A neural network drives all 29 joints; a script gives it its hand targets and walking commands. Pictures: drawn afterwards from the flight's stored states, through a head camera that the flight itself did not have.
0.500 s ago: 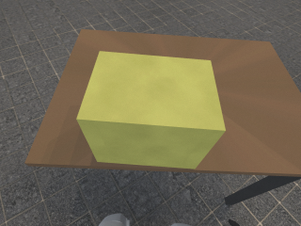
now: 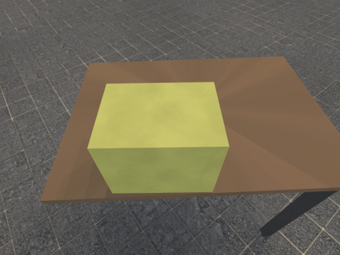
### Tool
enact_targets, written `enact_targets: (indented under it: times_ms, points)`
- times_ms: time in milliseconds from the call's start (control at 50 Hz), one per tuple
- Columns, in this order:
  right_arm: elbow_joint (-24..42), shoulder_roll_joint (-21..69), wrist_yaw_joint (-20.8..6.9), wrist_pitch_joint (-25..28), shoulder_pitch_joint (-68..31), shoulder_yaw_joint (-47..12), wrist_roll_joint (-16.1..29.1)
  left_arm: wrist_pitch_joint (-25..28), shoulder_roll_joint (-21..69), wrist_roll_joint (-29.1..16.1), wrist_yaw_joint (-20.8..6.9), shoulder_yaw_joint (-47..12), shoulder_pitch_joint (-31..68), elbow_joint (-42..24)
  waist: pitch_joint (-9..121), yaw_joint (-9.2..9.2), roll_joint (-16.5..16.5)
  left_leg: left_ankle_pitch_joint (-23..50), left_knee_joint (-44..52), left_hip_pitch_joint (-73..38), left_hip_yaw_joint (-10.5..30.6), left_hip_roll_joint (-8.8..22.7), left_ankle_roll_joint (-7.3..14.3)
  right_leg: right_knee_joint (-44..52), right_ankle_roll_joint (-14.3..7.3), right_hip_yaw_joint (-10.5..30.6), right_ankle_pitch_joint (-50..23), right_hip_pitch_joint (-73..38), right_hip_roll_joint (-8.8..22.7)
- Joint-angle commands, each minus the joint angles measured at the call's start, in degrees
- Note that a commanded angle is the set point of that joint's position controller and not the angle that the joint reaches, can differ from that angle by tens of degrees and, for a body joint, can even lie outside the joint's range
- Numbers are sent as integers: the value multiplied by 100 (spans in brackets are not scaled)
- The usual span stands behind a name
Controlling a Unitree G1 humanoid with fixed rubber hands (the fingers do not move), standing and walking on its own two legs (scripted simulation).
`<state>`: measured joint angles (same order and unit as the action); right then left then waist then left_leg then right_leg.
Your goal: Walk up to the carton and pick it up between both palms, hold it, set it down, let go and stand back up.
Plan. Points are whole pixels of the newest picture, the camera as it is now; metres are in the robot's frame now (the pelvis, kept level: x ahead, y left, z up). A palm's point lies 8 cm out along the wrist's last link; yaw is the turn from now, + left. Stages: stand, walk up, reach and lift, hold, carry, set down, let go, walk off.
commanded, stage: walk up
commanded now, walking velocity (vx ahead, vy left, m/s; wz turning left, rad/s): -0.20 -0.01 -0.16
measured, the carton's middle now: (161, 139) +0.38 +0.03 +0.04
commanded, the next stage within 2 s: none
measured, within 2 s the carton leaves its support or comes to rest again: neither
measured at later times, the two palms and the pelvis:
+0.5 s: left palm out of the picture -0.02 +0.22 -0.15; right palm out of the picture -0.02 -0.19 -0.14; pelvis +0.00 +0.02 +0.00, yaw +0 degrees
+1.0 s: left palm out of the picture -0.02 +0.23 -0.16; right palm out of the picture -0.02 -0.15 -0.15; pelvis +0.02 +0.04 +0.00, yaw +0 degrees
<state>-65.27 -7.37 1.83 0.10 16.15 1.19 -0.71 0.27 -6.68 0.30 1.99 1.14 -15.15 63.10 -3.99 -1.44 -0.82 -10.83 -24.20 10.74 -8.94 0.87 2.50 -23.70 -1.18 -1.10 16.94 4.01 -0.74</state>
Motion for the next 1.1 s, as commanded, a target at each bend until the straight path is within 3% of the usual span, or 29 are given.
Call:
enact_targets:
  times_ms: [0, 60, 80, 100, 120, 140, 160, 180, 200, 220, 240, 260, 320, 500, 1080]
  points:
    - [328, -870, 188, 42, 327, 235, 42, 28, -898, -27, 21, 213, -205, -474, 415, 112, 245, 2712, -817, -232, 519, 932, 101, -787, -255, 523, -3484, 887, 1012]
    - [598, -910, 197, -183, 253, 356, 21, -137, -990, 40, 85, 300, -273, -748, 633, 137, 98, 2071, -1218, 50, 630, 999, 372, -1242, -483, 869, -2286, 1529, 1007]
    - [682, -938, 152, -249, 287, 389, -15, -215, -1074, 51, 150, 345, -262, -801, 634, 41, -46, 2018, -1186, 297, 909, 1161, 544, -1630, -550, 719, -1970, 1618, 922]
    - [699, -326, 64, -273, 248, 177, -82, -241, -410, 149, 87, 111, -625, -698, 1221, 140, -185, -1397, -29, 571, 1272, 996, 655, -569, -662, 1151, 1105, 1232, 674]
    - [800, -440, 42, -326, -216, 217, -70, -242, -445, 197, 61, 125, -704, -700, 164, 357, -206, -2896, 277, 1169, 1091, 724, 326, 251, -711, 1204, 2544, 1694, 691]
    - [871, -476, 14, -326, -397, 219, -34, -202, -674, 157, 71, 152, -798, -642, -316, 406, 189, -2671, 0, 1176, 885, 441, 70, 936, -810, 1582, 3098, 2033, 884]
    - [834, -334, -21, -294, -321, 179, 5, -133, -724, 117, 95, 131, -616, -605, -477, 264, 703, -1648, -546, 605, 700, 178, -60, 1484, -859, 1943, 2945, 2476, 1150]
    - [695, -191, -42, -245, 17, 136, -2, -57, -709, 100, 118, 98, -218, -631, -569, -11, 967, -682, -876, -62, 607, 80, -60, 1630, -772, 1951, 2172, 2813, 1260]
    - [505, -163, -60, -192, 408, 114, -51, 8, -646, 96, 111, 58, 30, -634, -440, -209, 806, -340, -724, -559, 697, 194, -14, 1440, -630, 1647, 1468, 2854, 1159]
    - [414, -250, -75, -118, 608, 105, -68, 63, -583, 89, 79, 26, 36, -595, -273, -297, 481, -85, -176, -887, 859, 375, 16, 1182, -431, 1291, 983, 2675, 962]
    - [369, -443, -70, -47, 608, 121, -73, 80, -554, 37, 42, 27, -95, -540, -229, -206, 76, -25, 270, -786, 1068, 610, 60, 908, -248, 892, 557, 2238, 665]
    - [346, -516, -53, 8, 535, 110, -69, 57, -528, -3, 23, 32, -273, -440, -195, -60, -94, -242, 599, -399, 1284, 788, 123, 645, -177, 610, 55, 1560, 457]
    - [343, -588, -11, 83, 313, 74, 12, 3, -318, 28, -12, -14, -619, -180, -230, 120, -58, -521, 1043, 98, 1347, 817, 84, 569, -165, 505, -494, 660, 460]
    - [75, -320, 17, 126, 494, 26, 14, 70, -299, 27, 21, -68, -745, 151, -241, 47, 77, -94, 995, -361, 1128, 667, 89, 721, -73, 447, -554, 848, 576]
    - [-179, -217, 98, 145, 944, 16, 36, -29, -119, -11, 114, -114, -935, 561, -311, 3, 109, 1396, 850, -716, 1164, 711, 2, 401, 185, 236, -454, 819, 658]
